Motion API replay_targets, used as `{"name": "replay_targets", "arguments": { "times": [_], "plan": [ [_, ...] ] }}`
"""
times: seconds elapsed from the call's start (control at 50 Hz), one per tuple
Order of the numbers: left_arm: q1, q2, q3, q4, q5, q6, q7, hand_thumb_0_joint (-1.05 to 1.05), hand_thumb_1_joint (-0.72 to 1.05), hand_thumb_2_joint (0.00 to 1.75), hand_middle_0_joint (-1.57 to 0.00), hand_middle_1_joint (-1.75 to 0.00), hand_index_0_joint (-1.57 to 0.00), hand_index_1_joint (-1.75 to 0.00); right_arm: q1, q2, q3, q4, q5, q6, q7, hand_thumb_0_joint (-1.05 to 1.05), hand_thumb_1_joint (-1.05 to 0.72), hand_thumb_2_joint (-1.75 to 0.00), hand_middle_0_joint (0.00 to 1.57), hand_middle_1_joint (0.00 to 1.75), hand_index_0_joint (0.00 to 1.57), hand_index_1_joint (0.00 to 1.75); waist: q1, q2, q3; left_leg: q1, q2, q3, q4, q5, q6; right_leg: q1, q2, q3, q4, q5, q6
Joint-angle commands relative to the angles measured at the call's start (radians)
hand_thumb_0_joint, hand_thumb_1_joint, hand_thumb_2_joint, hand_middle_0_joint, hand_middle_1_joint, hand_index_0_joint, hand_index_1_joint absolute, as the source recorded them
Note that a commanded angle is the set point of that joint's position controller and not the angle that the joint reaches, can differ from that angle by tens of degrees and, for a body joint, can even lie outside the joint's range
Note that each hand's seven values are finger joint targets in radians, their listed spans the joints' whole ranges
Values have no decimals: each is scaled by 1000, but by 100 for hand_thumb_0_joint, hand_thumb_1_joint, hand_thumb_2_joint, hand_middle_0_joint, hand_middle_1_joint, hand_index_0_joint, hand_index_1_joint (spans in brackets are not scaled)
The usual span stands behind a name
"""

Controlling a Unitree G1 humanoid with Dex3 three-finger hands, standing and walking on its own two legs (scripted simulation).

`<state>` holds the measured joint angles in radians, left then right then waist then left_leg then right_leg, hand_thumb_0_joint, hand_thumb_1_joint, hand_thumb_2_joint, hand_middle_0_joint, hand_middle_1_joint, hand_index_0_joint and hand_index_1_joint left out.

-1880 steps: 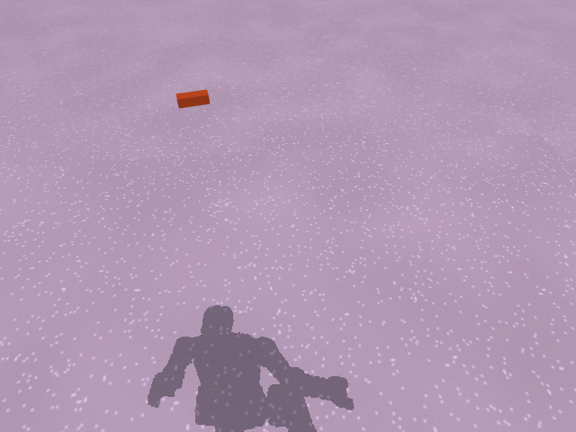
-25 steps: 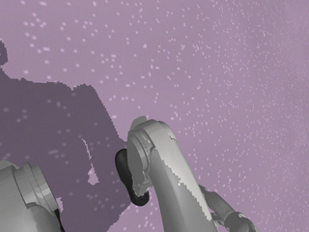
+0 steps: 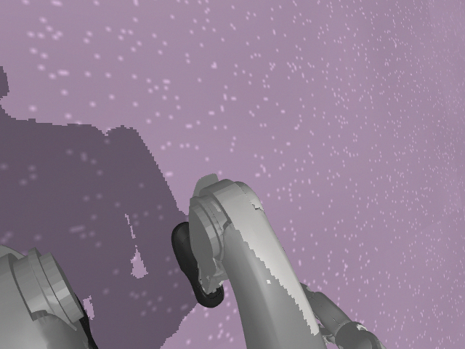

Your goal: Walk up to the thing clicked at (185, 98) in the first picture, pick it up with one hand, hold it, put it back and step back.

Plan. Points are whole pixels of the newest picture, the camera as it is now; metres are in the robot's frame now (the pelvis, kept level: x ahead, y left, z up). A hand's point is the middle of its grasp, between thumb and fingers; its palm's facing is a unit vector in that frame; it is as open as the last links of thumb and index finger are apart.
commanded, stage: close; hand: left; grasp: from above
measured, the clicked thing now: out of the picture +0.48 +0.38 -0.28
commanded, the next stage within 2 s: settle in 1.18 s
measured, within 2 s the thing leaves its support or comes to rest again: leaves its support in 1.72 s
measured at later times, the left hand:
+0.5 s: hand out of the picture +0.46 +0.38 -0.25, palm faces -0.47 -0.13 -0.87, open 11.4 cm
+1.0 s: hand out of the picture +0.46 +0.37 -0.25, palm faces -0.45 -0.12 -0.88, open 10.4 cm
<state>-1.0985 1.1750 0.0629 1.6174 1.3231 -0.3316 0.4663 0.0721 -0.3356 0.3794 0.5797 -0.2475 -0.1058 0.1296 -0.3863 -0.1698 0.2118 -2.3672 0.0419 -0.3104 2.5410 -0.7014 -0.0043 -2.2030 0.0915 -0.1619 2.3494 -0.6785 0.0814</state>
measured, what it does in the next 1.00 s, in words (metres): stands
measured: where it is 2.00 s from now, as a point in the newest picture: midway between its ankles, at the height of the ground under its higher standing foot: (147, 311)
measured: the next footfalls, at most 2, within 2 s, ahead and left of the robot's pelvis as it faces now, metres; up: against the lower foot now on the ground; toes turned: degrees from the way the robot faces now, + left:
none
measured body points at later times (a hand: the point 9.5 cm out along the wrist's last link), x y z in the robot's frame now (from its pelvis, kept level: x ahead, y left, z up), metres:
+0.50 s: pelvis +0.00 +0.00 +0.00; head +0.29 +0.15 +0.31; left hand +0.48 +0.38 -0.20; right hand +0.08 -0.25 -0.05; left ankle +0.06 +0.13 -0.27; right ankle +0.12 -0.13 -0.27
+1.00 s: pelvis +0.00 +0.00 +0.00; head +0.28 +0.15 +0.31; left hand +0.48 +0.38 -0.20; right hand +0.08 -0.24 -0.06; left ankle +0.06 +0.13 -0.27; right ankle +0.12 -0.13 -0.27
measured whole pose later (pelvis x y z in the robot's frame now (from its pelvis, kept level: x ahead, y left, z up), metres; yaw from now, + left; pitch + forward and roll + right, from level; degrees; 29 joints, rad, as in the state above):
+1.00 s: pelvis +0.00 +0.00 +0.00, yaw +0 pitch +27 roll -17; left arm -1.09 1.19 0.08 1.60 1.33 -0.33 0.46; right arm 0.05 -0.32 0.39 0.57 -0.26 -0.08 0.12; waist -0.38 -0.17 0.21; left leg -2.37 0.04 -0.32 2.55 -0.70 0.00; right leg -2.20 0.09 -0.17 2.35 -0.68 0.08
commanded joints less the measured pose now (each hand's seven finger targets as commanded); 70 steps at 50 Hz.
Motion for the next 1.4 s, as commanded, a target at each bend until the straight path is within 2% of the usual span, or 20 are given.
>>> {"name": "replay_targets", "arguments": {
  "times": [0.0, 0.1, 0.18, 0.22, 0.24, 0.26, 0.28, 0.38, 0.4, 0.42, 0.52, 0.58, 0.64, 0.68, 0.74, 1.06, 1.14, 1.26, 1.28, 1.38],
  "plan": [
    [-227, 223, 15, -109, -13, 6, 61, 0, -29, 81, -16, -101, -20, -97, 160, -342, -113, 13, 3, 3, -10, 0, -90, -90, 20, 30, 20, 30, -53, 602, -667, 576, 42, 113, -237, 283, 5, 302, 24, -135, -182, 297, -94],
    [-291, 259, 27, -157, -1, 28, 74, 0, -23, 82, -22, -98, -25, -95, 174, -342, -115, 17, 6, -1, -8, 0, -90, -90, 20, 30, 20, 30, -44, 651, -699, 598, 43, 115, -242, 303, -1, 307, 18, -130, -176, 314, -99],
    [-228, 218, 11, -56, -3, 53, 58, 0, -16, 80, -26, -97, -30, -93, 182, -342, -116, 28, 3, 1, -6, 0, -90, -90, 20, 30, 20, 30, -66, 604, -620, 546, 42, 114, -253, 252, 1, 286, 21, -135, -182, 278, -96],
    [-283, 256, 26, -152, 2, 52, 45, 0, -16, 79, -27, -96, -31, -92, 188, -352, -120, 19, 5, 0, -6, 0, -90, -90, 20, 30, 20, 30, -52, 651, -675, 604, 44, 105, -254, 292, -7, 281, 14, -131, -174, 295, -102],
    [-268, 268, 35, -135, -5, 55, 41, 0, -16, 79, -27, -97, -31, -93, 176, -347, -117, 16, 7, 3, -6, 0, -90, -90, 20, 30, 20, 30, -44, 665, -703, 615, 47, 105, -259, 300, -7, 301, 14, -129, -176, 298, -102],
    [-244, 218, 2, -108, -16, 58, 28, 0, -15, 75, -27, -95, -31, -90, 159, -347, -119, -7, 10, 0, -4, 0, -90, -90, 20, 30, 20, 30, -54, 622, -667, 575, 41, 113, -244, 286, 1, 290, 16, -127, -182, 294, -101],
    [-200, 227, 28, -62, -21, 62, 24, 0, -14, 75, -28, -95, -32, -91, 177, -349, -115, 11, 9, 5, -3, 0, -90, -90, 20, 30, 20, 30, -62, 589, -640, 552, 42, 111, -244, 271, 2, 297, 15, -130, -190, 281, -98],
    [-262, 265, 35, -220, -34, 24, -3, 0, -9, 74, -32, -92, -36, -88, 166, -359, -118, -6, 9, 12, -13, 0, -90, -90, 20, 30, 20, 30, -45, 620, -693, 595, 43, 115, -229, 315, 0, 321, 13, -121, -194, 308, -101],
    [-179, 256, 40, -97, -26, 32, -7, 0, -10, 74, -31, -93, -35, -88, 165, -339, -102, -2, 10, 15, -11, 0, -90, -90, 20, 30, 20, 30, -47, 593, -665, 574, 43, 116, -225, 293, 4, 317, 15, -120, -195, 288, -101],
    [-202, 244, 32, -152, -42, 20, -8, 0, -8, 74, -32, -93, -36, -89, 173, -358, -115, 6, 6, 18, -13, 0, -90, -90, 20, 30, 20, 30, -57, 585, -662, 558, 42, 117, -227, 292, 5, 326, 17, -125, -199, 290, -96],
    [-215, 262, 35, -154, -23, -11, -2, 0, 2, 79, -40, -95, -44, -91, 169, -351, -103, 9, -8, 40, -19, 0, -90, -90, 20, 30, 20, 30, -50, 622, -660, 610, 49, 95, -249, 298, -5, 302, 15, -138, -188, 277, -100],
    [-170, 203, 4, -79, -22, -5, 6, 0, 2, 80, -39, -96, -43, -92, 160, -329, -85, 8, -7, 40, -15, 0, -90, -90, 20, 30, 20, 30, -56, 587, -632, 588, 46, 97, -243, 284, 3, 290, 24, -141, -188, 267, -97],
    [-211, 255, 22, -122, -6, -8, 19, 0, 5, 81, -42, -96, -46, -92, 166, -330, -83, 16, -11, 39, -15, 0, -90, -90, 20, 30, 20, 30, -45, 625, -662, 613, 50, 95, -248, 309, 0, 306, 20, -139, -182, 293, -95],
    [-162, 216, 10, -83, -14, -2, 21, 0, 7, 78, -43, -93, -47, -89, 162, -320, -76, 17, -9, 38, -11, 0, -90, -90, 20, 30, 20, 30, -58, 579, -619, 565, 47, 100, -244, 287, 6, 305, 25, -139, -186, 280, -92],
    [-215, 268, 37, -140, -8, -1, 33, 0, 9, 80, -46, -94, -49, -90, 165, -333, -81, 18, -13, 36, -15, 0, -90, -90, 20, 30, 20, 30, -46, 615, -649, 586, 48, 99, -247, 294, 0, 303, 21, -139, -186, 286, -97],
    [-189, 256, 41, -103, -12, 12, 26, 0, 24, 79, -57, -90, -60, -86, 159, -331, -90, 2, -8, 37, -21, 0, -90, -90, 20, 30, 20, 30, -47, 581, -633, 550, 45, 100, -249, 238, 1, 288, 21, -138, -186, 247, -99],
    [-182, 248, 33, -121, -12, 21, 14, 0, 26, 79, -59, -88, -62, -84, 172, -324, -87, 18, -4, 34, -19, 0, -90, -90, 20, 30, 20, 30, -53, 593, -648, 565, 46, 109, -234, 296, 5, 304, 18, -127, -186, 291, -93],
    [-205, 286, 60, -156, -13, 24, 7, 0, 31, 80, -63, -87, -66, -84, 170, -342, -107, 6, 0, 36, -23, 0, -90, -90, 20, 30, 20, 30, -34, 610, -670, 573, 43, 114, -233, 287, 0, 300, 15, -126, -190, 275, -103],
    [-171, 257, 49, -123, -16, 26, 1, 0, 23, 79, -59, -92, -63, -88, 167, -332, -104, 7, 2, 37, -20, 0, -92, -90, 20, 30, 20, 30, -38, 600, -639, 556, 42, 115, -236, 280, 0, 295, 14, -123, -188, 270, -103],
    [-211, 293, 77, -202, -21, 38, -19, 0, 12, 75, -53, -88, -57, -84, 175, -343, -130, 3, 5, 45, -22, 0, -92, -90, 20, 30, 20, 30, -15, 662, -721, 634, 45, 116, -244, 334, -4, 300, 13, -120, -187, 295, -106]
  ]
}}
